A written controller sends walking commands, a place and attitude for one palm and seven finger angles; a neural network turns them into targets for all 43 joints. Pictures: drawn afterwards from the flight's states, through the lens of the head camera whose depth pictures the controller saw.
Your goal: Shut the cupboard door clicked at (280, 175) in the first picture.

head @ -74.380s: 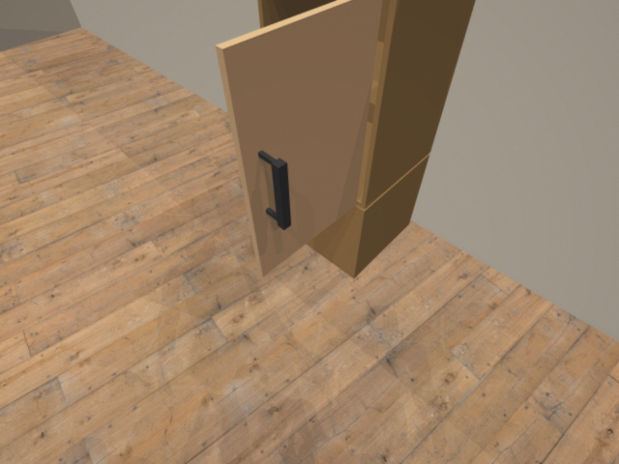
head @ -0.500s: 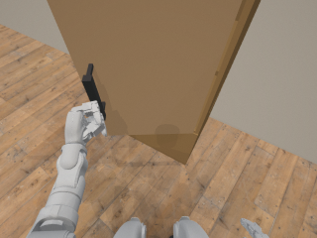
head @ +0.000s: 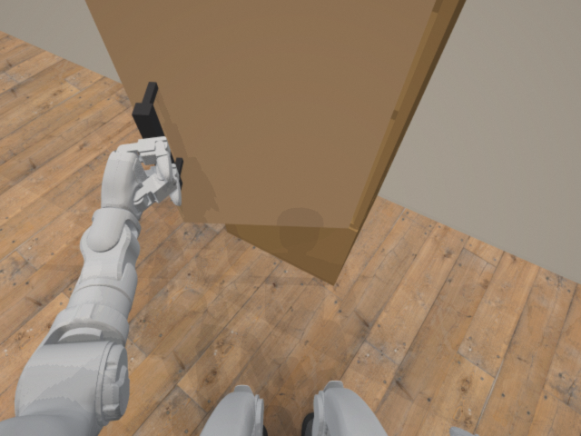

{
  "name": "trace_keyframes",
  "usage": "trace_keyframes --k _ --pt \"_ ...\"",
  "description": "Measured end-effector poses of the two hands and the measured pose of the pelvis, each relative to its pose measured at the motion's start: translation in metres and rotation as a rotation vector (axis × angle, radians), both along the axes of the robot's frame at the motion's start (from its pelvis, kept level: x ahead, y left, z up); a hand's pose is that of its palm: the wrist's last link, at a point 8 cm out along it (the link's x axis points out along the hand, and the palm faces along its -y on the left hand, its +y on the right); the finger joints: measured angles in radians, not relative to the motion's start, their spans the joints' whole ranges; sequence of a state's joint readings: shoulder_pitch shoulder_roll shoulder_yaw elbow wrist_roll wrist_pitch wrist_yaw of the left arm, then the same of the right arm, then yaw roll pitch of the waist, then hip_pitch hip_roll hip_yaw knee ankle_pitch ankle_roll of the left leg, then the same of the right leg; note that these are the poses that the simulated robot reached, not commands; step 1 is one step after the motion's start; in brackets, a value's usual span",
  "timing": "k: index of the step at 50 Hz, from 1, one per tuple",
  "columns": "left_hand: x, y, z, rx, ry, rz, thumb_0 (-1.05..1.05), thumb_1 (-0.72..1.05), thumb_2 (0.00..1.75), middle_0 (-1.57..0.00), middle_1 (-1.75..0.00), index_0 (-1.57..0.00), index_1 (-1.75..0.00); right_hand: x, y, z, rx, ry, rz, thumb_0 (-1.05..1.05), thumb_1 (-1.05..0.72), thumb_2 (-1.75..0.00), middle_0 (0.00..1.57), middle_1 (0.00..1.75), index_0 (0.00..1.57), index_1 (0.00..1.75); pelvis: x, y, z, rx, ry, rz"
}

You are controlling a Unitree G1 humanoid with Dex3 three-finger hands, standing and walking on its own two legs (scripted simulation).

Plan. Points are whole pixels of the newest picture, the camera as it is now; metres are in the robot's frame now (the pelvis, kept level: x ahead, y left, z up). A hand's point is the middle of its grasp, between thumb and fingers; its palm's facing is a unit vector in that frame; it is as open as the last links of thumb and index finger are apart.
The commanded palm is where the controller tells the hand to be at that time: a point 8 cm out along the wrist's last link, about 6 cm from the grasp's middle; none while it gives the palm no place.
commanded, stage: push the door shut along its arc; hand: left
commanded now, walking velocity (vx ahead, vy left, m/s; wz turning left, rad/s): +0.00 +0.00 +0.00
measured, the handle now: (164, 142) +0.52 +0.19 +0.04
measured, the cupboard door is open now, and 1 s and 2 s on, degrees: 27 9 3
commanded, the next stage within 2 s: pull the fist back off the door in 1.36 s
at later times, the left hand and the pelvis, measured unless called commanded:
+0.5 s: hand (196, 142) +0.52 +0.14 +0.06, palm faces -0.16 -0.99 -0.01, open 3.2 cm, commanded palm +0.51 +0.17 +0.05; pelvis +0.00 +0.01 -0.02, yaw -1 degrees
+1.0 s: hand (234, 111) +0.58 +0.09 +0.06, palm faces -0.33 -0.94 +0.01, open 3.1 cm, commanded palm +0.58 +0.12 +0.05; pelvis +0.01 +0.01 -0.02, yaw -3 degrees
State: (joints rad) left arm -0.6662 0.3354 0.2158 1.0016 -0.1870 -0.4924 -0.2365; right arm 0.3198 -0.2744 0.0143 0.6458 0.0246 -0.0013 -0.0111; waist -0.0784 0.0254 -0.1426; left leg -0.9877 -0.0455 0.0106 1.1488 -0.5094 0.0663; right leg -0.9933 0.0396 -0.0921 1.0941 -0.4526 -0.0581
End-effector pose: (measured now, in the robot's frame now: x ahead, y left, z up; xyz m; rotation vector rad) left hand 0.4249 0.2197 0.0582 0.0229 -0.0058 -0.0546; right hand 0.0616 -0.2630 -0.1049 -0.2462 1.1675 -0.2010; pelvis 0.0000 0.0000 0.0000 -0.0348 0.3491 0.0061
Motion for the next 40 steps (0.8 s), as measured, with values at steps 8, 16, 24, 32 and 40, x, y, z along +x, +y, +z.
trace_keyframes --k 8,16,24,32,40 --pt "0.021 -0.003 -0.001 0.003 -0.004 -0.028 -0.02 1.0 1.02 -1.3 -1.5 -1.3 -1.5 -0.02 -0.004 -0.003 -0.021 0.048 -0.015 0.01 -0.9 -0.9 0.2 0.3 0.2 0.3 -0.006 0.0 -0.007 -0.008 0.023 0.006" --pt "0.051 -0.013 0.0 0.022 0.014 -0.1 -0.01 1.0 1.01 -1.3 -1.5 -1.3 -1.5 -0.038 -0.006 -0.005 -0.045 0.082 -0.039 0.0 -0.9 -0.9 0.2 0.3 0.2 0.3 -0.008 0.003 -0.014 -0.022 0.06 0.006" --pt "0.077 -0.02 -0.002 -0.015 0.02 -0.108 0.01 0.93 0.94 -1.3 -1.5 -1.29 -1.5 -0.058 0.0 -0.005 -0.044 0.137 -0.072 0.0 -0.9 -0.9 0.2 0.3 0.2 0.3 -0.005 0.006 -0.017 -0.027 0.089 -0.006" --pt "0.098 -0.021 -0.001 0.0 0.029 -0.144 0.02 0.91 0.91 -1.3 -1.5 -1.29 -1.5 -0.073 0.007 -0.004 -0.036 0.206 -0.104 0.0 -0.9 -0.9 0.2 0.3 0.2 0.3 0.001 0.008 -0.018 -0.037 0.112 -0.01" --pt "0.117 -0.034 0.0 0.008 0.053 -0.226 0.02 0.91 0.9 -1.3 -1.5 -1.29 -1.5 -0.078 0.012 0.0 -0.047 0.241 -0.121 0.0 -0.9 -0.9 0.2 0.3 0.2 0.3 0.006 0.012 -0.019 -0.05 0.133 -0.006"
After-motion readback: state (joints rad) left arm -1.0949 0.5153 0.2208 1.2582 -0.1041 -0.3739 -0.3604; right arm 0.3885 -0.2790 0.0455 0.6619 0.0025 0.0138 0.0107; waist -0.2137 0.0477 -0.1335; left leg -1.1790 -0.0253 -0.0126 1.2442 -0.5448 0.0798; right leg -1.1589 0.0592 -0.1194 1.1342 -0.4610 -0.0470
